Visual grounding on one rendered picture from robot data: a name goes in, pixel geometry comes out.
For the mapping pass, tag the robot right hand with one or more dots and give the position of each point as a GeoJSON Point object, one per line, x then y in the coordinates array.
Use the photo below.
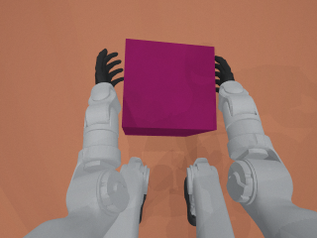
{"type": "Point", "coordinates": [224, 72]}

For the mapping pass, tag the robot right upper arm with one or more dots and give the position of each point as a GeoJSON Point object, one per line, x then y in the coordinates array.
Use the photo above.
{"type": "Point", "coordinates": [264, 189]}

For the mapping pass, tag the left robot foot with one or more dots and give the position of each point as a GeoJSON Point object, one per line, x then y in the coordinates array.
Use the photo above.
{"type": "Point", "coordinates": [141, 211]}

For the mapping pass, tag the robot left upper arm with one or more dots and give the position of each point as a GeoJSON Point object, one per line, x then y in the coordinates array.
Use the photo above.
{"type": "Point", "coordinates": [94, 202]}

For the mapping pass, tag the right robot forearm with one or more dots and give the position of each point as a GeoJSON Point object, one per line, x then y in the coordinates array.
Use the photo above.
{"type": "Point", "coordinates": [243, 125]}

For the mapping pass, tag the robot left hand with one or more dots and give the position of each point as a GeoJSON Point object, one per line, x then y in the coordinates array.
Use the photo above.
{"type": "Point", "coordinates": [102, 69]}

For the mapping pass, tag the carton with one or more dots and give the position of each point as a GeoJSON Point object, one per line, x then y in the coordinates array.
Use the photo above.
{"type": "Point", "coordinates": [169, 89]}

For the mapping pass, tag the left robot thigh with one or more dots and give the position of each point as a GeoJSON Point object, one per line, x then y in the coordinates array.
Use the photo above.
{"type": "Point", "coordinates": [128, 221]}

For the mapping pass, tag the left robot forearm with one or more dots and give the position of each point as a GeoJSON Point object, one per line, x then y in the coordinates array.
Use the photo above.
{"type": "Point", "coordinates": [100, 148]}

